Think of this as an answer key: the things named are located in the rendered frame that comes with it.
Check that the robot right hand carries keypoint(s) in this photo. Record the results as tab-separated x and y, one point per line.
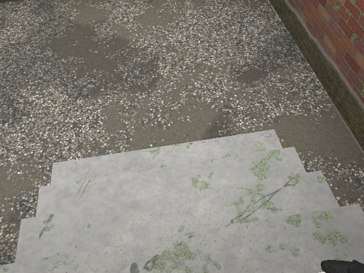
341	266

